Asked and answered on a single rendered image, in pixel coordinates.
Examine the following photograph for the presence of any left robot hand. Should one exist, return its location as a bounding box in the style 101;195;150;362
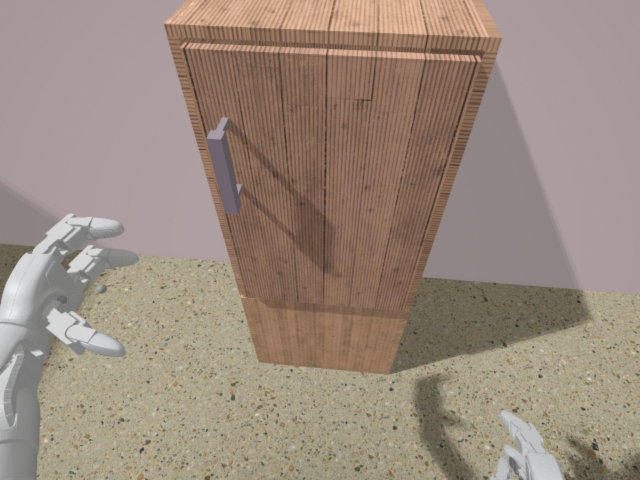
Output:
0;213;139;357

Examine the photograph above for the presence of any cupboard door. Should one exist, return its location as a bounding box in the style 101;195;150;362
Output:
180;43;481;311

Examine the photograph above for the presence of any right robot hand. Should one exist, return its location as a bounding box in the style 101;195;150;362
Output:
490;410;566;480

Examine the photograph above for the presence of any left robot forearm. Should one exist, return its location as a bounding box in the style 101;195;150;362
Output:
0;323;51;480

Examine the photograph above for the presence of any handle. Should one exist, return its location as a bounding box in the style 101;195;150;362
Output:
206;117;243;215

